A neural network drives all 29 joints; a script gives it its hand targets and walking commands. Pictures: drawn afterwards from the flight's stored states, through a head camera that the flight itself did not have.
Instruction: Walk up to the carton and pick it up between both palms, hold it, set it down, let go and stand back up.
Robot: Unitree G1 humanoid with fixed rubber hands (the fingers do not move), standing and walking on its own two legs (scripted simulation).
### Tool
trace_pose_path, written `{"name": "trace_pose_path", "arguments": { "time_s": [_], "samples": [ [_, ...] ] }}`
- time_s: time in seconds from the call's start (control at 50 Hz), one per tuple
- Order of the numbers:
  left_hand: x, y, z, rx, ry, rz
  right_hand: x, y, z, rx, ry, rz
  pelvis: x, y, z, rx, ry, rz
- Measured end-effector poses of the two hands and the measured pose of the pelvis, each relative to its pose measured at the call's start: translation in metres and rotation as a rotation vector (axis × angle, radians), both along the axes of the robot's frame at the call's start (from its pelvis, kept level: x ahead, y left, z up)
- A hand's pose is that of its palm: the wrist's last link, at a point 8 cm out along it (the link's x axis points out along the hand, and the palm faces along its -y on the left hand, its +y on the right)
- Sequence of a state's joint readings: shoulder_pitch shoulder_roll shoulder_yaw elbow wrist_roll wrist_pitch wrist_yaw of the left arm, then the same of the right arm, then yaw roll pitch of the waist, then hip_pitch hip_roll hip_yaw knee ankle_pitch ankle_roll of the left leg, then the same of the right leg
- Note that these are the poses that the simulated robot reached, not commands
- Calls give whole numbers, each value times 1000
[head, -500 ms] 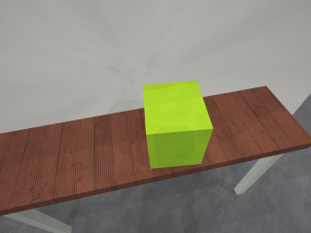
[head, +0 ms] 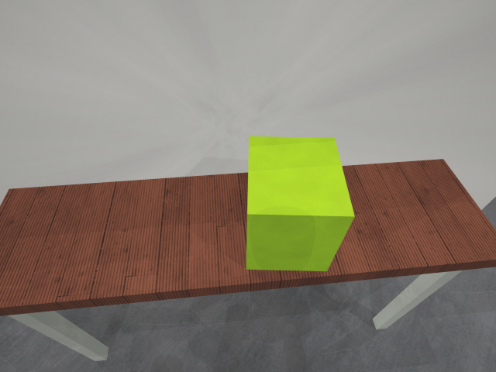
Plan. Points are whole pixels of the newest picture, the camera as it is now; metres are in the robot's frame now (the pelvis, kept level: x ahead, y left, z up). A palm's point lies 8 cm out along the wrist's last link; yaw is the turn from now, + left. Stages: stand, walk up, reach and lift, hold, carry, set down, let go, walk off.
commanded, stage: walk up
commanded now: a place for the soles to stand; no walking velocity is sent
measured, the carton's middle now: (289, 205) +0.44 -0.06 -0.02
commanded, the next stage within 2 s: none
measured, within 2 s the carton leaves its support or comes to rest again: neither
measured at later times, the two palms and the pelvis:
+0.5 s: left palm out of the picture +0.09 +0.15 -0.11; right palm out of the picture +0.11 -0.36 -0.13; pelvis +0.04 -0.11 +0.00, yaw +3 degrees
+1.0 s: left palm out of the picture +0.07 +0.16 -0.11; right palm out of the picture +0.07 -0.37 -0.12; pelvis +0.04 -0.11 +0.01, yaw +1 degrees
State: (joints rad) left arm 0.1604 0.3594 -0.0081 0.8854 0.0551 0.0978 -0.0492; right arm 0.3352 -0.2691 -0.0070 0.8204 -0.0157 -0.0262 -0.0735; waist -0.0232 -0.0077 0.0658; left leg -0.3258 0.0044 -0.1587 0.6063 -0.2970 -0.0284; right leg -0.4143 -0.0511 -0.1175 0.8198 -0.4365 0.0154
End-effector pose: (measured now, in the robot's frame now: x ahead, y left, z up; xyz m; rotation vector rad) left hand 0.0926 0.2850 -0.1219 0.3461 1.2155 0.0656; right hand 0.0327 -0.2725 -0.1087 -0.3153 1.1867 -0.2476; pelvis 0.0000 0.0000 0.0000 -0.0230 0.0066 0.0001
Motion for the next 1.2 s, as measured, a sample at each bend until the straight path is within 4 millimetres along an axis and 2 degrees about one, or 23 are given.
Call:
{"name": "trace_pose_path", "arguments": {
  "time_s": [0.06,0.14,0.2,0.24,0.3,0.38,0.46,0.52,0.64,0.78,1.02,1.1,1.2],
  "samples": [
    [2,-13,1,-8,-13,10,-23,-21,7,-32,86,-12,2,-16,3,2,21,10],
    [6,-49,-6,-32,-21,17,-26,-57,9,-49,111,-4,8,-43,-1,12,28,4],
    [8,-84,-14,-46,-27,29,-13,-87,-3,-33,85,-6,14,-69,-10,20,19,5],
    [4,-107,-13,-53,-31,43,1,-100,-13,-9,72,6,17,-82,-12,2,-4,32],
    [-5,-129,-2,-55,-33,88,26,-101,-17,41,46,39,25,-94,-4,33,-12,40],
    [-5,-140,12,-37,-58,119,58,-93,-19,99,1,102,33,-105,3,42,-18,59],
    [-6,-139,11,-20,-62,124,77,-88,-24,125,-14,131,36,-111,1,24,-18,62],
    [-8,-139,10,-16,-59,132,79,-86,-24,142,1,129,36,-115,2,40,-27,53],
    [-17,-146,11,-29,-30,125,73,-95,-17,135,45,111,41,-117,9,27,-18,46],
    [-19,-141,11,-28,-10,113,58,-102,-14,108,88,92,43,-115,12,25,-17,28],
    [-26,-126,9,-9,29,106,39,-92,-16,110,139,69,43,-105,12,27,-22,9],
    [-33,-113,11,43,31,110,40,-93,-21,95,153,76,40,-96,8,15,-22,-11],
    [-60,-77,14,107,85,137,52,-79,-20,72,140,98,31,-72,5,22,-16,-31]
  ]
}}
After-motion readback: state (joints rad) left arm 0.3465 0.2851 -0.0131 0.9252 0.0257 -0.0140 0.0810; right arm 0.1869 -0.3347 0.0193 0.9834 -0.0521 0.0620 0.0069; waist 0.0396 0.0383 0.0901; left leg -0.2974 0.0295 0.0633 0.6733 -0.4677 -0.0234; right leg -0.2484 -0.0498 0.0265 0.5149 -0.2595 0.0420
